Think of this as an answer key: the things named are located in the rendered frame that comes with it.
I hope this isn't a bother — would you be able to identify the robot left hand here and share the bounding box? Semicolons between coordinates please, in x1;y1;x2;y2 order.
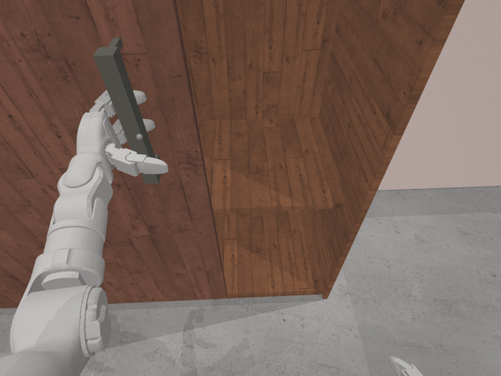
77;90;168;176

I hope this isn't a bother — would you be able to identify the robot right hand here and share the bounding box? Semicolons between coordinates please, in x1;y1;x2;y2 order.
389;356;423;376

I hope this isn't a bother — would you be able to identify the handle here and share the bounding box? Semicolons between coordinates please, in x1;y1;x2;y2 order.
93;38;160;184

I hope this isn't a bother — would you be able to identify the robot left forearm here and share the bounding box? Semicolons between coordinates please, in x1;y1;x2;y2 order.
9;154;114;354

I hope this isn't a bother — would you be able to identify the wardrobe door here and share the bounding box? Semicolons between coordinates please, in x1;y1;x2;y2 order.
0;0;227;308

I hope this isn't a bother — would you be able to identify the left robot upper arm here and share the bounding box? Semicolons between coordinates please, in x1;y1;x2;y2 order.
0;284;111;376

